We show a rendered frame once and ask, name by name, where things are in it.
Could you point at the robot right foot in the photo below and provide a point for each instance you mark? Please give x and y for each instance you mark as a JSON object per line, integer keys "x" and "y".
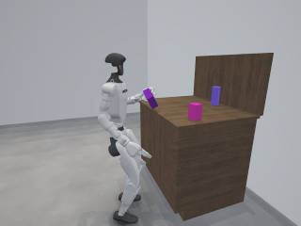
{"x": 126, "y": 218}

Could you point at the robot head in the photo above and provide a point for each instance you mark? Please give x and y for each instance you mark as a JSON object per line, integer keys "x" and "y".
{"x": 116, "y": 60}

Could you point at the right robot upper arm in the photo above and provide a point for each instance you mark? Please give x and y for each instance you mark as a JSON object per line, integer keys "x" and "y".
{"x": 108, "y": 91}

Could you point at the robot left hand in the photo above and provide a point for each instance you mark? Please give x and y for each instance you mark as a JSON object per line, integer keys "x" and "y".
{"x": 143, "y": 95}

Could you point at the robot right hand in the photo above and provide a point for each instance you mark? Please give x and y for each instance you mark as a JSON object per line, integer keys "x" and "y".
{"x": 133, "y": 148}

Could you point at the table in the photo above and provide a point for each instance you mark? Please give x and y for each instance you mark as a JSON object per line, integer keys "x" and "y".
{"x": 202, "y": 166}

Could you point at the robot left forearm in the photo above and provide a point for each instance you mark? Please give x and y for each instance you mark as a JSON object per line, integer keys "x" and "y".
{"x": 134, "y": 99}

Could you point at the sponge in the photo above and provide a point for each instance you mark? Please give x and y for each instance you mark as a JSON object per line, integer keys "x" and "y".
{"x": 150, "y": 98}

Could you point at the robot right forearm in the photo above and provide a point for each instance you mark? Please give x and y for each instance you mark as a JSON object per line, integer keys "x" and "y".
{"x": 113, "y": 130}

